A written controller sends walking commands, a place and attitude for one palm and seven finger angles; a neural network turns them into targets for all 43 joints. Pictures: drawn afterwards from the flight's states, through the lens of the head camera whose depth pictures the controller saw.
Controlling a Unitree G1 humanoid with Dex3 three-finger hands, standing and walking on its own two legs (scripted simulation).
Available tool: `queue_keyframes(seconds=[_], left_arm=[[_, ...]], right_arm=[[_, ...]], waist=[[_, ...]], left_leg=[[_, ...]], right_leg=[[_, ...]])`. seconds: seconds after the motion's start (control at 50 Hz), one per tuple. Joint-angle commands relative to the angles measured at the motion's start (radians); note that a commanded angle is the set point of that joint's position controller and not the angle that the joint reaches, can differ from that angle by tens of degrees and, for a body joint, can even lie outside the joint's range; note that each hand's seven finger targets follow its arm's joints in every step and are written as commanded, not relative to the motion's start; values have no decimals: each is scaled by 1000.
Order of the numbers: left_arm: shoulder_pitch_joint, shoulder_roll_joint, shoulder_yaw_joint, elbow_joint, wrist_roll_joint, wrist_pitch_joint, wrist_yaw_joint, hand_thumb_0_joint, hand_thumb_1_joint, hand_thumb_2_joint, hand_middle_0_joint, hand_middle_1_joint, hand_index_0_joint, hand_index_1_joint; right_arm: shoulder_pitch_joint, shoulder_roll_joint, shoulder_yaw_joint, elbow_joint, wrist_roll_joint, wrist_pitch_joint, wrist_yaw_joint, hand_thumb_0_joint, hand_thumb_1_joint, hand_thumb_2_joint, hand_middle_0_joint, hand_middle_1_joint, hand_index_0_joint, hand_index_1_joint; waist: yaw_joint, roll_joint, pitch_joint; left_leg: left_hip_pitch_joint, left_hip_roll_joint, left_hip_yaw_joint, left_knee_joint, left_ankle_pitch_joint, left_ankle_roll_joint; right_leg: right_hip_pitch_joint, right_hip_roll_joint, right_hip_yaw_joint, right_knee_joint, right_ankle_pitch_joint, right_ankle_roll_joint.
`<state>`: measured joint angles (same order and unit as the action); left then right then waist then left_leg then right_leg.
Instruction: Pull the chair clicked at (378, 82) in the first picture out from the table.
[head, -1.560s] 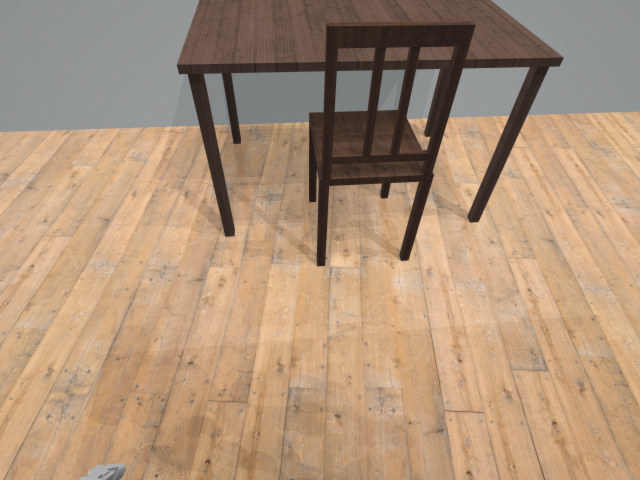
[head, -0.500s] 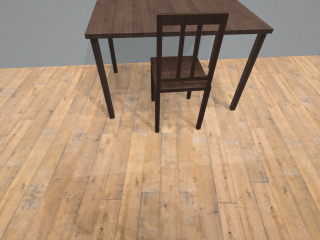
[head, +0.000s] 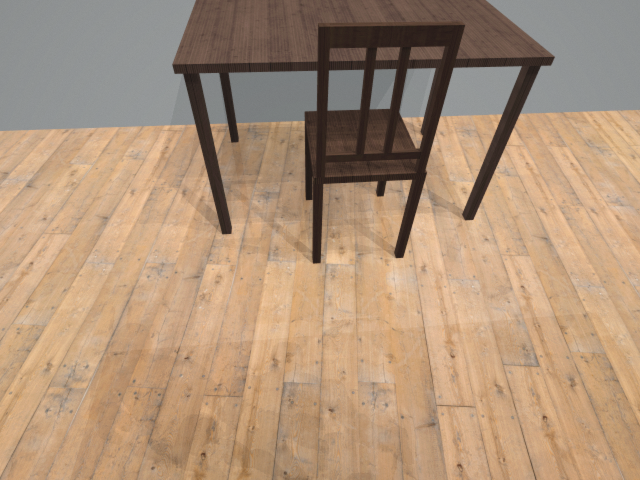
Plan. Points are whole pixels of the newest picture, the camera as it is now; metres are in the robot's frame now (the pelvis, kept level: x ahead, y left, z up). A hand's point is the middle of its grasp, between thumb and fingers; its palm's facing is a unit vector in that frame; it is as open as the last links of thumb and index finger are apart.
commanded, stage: walk to a spot facing it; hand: left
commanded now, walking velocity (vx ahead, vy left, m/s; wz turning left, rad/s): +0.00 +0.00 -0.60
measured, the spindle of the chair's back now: (365, 104) +1.09 -0.07 -0.08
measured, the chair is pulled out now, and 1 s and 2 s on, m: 0.00 0.00 0.00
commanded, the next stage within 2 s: none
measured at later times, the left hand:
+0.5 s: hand out of the picture +0.07 +0.17 -0.18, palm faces -0.18 -0.95 -0.26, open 7.4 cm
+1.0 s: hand (189, 455) +0.19 +0.21 -0.19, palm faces -0.41 -0.89 -0.18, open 7.4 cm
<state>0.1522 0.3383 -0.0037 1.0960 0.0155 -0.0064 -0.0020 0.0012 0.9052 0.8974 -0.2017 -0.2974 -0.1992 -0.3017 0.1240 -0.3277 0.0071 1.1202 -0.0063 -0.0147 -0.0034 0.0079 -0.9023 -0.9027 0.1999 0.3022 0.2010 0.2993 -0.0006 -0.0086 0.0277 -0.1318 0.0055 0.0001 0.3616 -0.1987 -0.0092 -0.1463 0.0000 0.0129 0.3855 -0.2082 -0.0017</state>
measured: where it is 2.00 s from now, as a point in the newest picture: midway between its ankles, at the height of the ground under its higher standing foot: (379, 434)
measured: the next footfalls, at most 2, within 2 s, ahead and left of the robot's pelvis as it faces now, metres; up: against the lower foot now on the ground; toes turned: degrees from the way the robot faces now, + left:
left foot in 0.90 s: +0.17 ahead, +0.09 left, +0.00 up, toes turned -24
right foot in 1.50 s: +0.27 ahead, -0.20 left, +0.00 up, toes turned -56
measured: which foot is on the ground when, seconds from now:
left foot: down 0.00-0.40, up 0.42-0.88, down 0.90-1.00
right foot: down 0.00-0.90, up 0.92-1.00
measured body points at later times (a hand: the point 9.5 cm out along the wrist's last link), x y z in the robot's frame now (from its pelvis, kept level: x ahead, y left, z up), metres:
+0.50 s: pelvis -0.02 -0.02 -0.02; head +0.01 -0.05 +0.42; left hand +0.08 +0.22 -0.16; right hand +0.00 -0.28 -0.18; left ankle -0.01 +0.13 -0.69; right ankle -0.02 -0.10 -0.75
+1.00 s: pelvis +0.10 +0.03 -0.01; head +0.12 +0.06 +0.44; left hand +0.22 +0.26 -0.17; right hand +0.07 -0.24 -0.12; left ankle +0.14 +0.11 -0.75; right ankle +0.00 -0.09 -0.68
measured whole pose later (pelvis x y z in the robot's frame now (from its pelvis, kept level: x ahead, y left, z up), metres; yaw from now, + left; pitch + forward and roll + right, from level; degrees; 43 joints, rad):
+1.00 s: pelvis +0.10 +0.03 -0.01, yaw -30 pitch +0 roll -2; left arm 0.36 0.26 0.10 1.00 0.04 0.03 -0.03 0.00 0.91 0.90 -0.20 -0.30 -0.20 -0.30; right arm 0.21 -0.18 -0.02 0.88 -0.02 -0.06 -0.01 0.01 -0.90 -0.90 0.20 0.30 0.20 0.30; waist 0.04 -0.05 -0.01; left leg -0.24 0.04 0.09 0.55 -0.31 0.04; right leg -0.41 0.05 0.07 1.00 -0.41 -0.01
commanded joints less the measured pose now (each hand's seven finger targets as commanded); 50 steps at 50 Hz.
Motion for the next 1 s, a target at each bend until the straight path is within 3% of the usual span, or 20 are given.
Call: queue_keyframes(seconds=[0.0,0.06,0.18,0.22,0.28,0.34,0.36,0.38,0.4,0.42,0.46,0.52,0.72,0.8,0.84,0.86,0.88,0.9,0.92,0.98], left_arm=[[-42,205,40,-75,-4,-18,12,0,900,900,-200,-300,-200,-300],[14,105,32,-84,-4,12,16,0,900,900,-200,-300,-200,-300],[40,97,56,-170,3,42,7,0,900,900,-200,-300,-200,-300],[52,73,60,-192,3,45,2,0,900,900,-200,-300,-200,-300],[71,29,73,-222,3,54,-4,0,900,900,-200,-300,-200,-300],[178,-1,83,-211,5,45,-12,0,900,900,-200,-300,-200,-300],[228,23,92,-199,10,34,-11,0,900,900,-200,-300,-200,-300],[242,137,111,-205,23,13,5,0,900,900,-200,-300,-200,-300],[277,152,107,-212,2,19,12,0,900,900,-200,-300,-200,-300],[249,131,110,-220,3,22,19,0,900,900,-200,-300,-200,-300],[144,77,100,-245,0,15,13,0,900,900,-200,-300,-200,-300],[165,60,99,-235,2,-9,7,0,900,900,-200,-300,-200,-300],[278,53,106,-188,11,-30,-1,0,900,900,-200,-300,-200,-300],[226,72,114,-206,13,-22,-1,0,900,900,-200,-300,-200,-300],[159,67,118,-222,7,-15,-1,0,900,900,-200,-300,-200,-300],[132,27,111,-239,4,-15,-5,0,900,900,-200,-300,-200,-300],[147,-43,100,-254,-7,-14,-19,0,900,900,-200,-300,-200,-300],[104,-31,105,-284,4,-27,-24,0,900,900,-200,-300,-200,-300],[69,-10,108,-275,14,-23,-23,0,900,900,-200,-300,-200,-300],[124,-47,110,-214,27,0,-51,0,900,900,-200,-300,-200,-300]], right_arm=[[-42,-211,-43,-69,-2,-20,-14,0,-900,-900,200,300,200,300],[22,-98,-33,-78,-4,-2,-19,0,-900,-900,200,300,200,300],[46,-110,-67,-163,-6,19,-28,0,-900,-900,200,300,200,300],[39,-130,-80,-187,-7,18,-29,0,-900,-900,200,300,200,300],[22,-124,-95,-219,-10,7,-30,0,-900,-900,200,300,200,300],[-33,-120,-103,-241,-16,13,-28,0,-900,-900,200,300,200,300],[-18,-98,-102,-243,-12,20,-23,0,-900,-900,200,300,200,300],[28,-9,-87,-269,-4,27,-17,0,-900,-900,200,300,200,300],[-6,-15,-83,-293,-3,33,-20,0,-900,-900,200,300,200,300],[-43,-14,-84,-295,-5,39,-19,0,-900,-900,200,300,200,300],[-28,-37,-91,-274,-15,30,-7,0,-900,-900,200,300,200,300],[15,-22,-92,-252,-22,18,4,0,-900,-900,200,300,200,300],[-69,21,-82,-311,-14,-15,9,0,-900,-900,200,300,200,300],[-41,26,-78,-326,-3,-31,4,0,-900,-900,200,300,200,300],[80,12,-79,-292,1,-42,-6,0,-900,-900,200,300,200,300],[206,-37,-88,-254,2,-51,-22,0,-900,-900,200,300,200,300],[317,-157,-116,-228,-16,-52,-28,0,-900,-900,200,300,200,300],[347,-183,-113,-236,-15,-46,-28,0,-900,-900,200,300,200,300],[295,-141,-103,-243,-18,-42,-23,0,-900,-900,200,300,200,300],[193,0,-61,-244,-12,-62,-23,0,-900,-900,200,300,200,300]], waist=[[0,7,-43],[-5,-10,-53],[-10,31,-27],[-4,108,-33],[7,223,-36],[70,116,-41],[86,18,-39],[70,-334,-28],[91,-269,-52],[80,-211,-22],[35,-122,44],[26,-78,-21],[68,-122,-31],[49,-153,-15],[-16,-125,-36],[-70,-8,-79],[-111,316,-123],[-106,261,-52],[-86,198,-2],[11,134,124]], left_leg=[[30,119,-76,-39,114,32],[21,123,-20,26,114,13],[-19,167,-17,72,5,31],[-18,233,-61,37,19,66],[-42,392,-108,-18,238,189],[-123,329,35,171,230,110],[-199,254,113,351,110,44],[-433,83,185,644,-288,-42],[-442,53,36,761,-411,-40],[-472,59,-17,820,-361,-35],[-490,100,-40,816,-174,-39],[-456,92,-9,742,-111,-51],[-472,57,13,498,-143,-57],[-288,16,20,314,-178,-37],[-12,3,25,129,-94,-30],[222,76,-31,26,-128,-14],[381,368,-393,-105,-386,67],[273,525,-547,-194,-460,151],[124,518,-560,-227,-551,164],[-39,311,-165,-220,-215,43]], right_leg=[[-32,-110,128,-64,146,-33],[-61,-108,150,-3,223,-25],[-202,-54,176,127,166,-28],[-241,-5,118,250,121,-12],[-284,-9,13,561,-301,20],[-116,-33,-30,332,-155,13],[-26,-47,0,151,21,7],[53,-287,421,-38,269,-73],[-19,-372,536,-122,222,-175],[-57,-328,581,-178,-31,-159],[-104,-249,490,-197,-275,-150],[-41,-200,402,-177,-230,-162],[62,-177,449,-159,-147,-200],[-52,-159,453,-118,-85,-193],[-224,-97,404,-25,-130,-147],[-364,-24,336,115,-154,-106],[-584,117,159,432,-331,-44],[-650,58,60,617,-366,-11],[-636,9,76,734,-321,-9],[-578,-50,31,832,-39,12]])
